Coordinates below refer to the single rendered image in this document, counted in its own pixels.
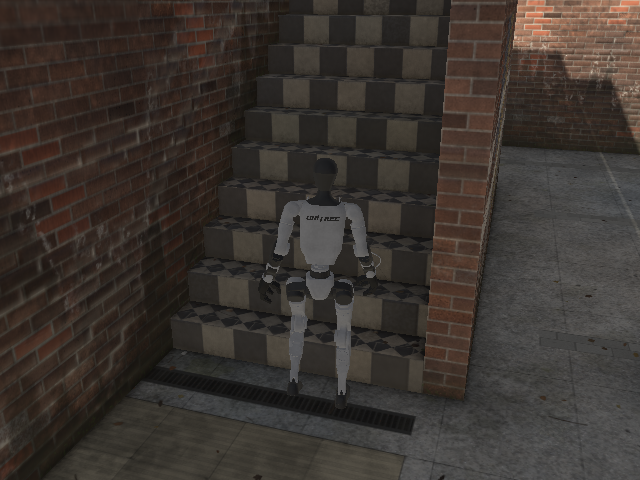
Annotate stairs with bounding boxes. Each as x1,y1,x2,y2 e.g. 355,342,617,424
170,0,451,393

